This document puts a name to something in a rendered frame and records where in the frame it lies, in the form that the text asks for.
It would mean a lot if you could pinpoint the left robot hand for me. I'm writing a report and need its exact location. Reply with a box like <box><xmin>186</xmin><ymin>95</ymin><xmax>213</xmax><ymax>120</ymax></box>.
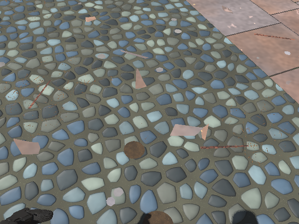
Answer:
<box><xmin>0</xmin><ymin>207</ymin><xmax>53</xmax><ymax>224</ymax></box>

